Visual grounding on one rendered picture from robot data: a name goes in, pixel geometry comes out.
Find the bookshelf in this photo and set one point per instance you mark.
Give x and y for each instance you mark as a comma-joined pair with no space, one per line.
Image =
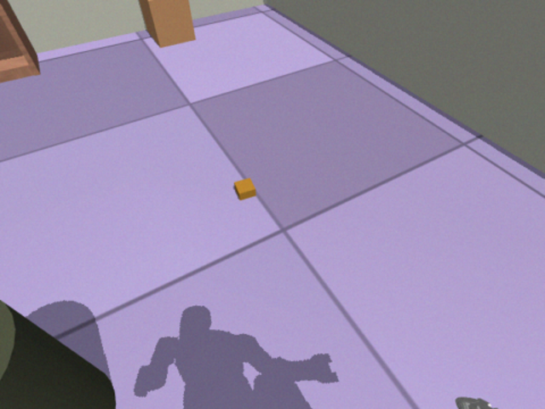
18,58

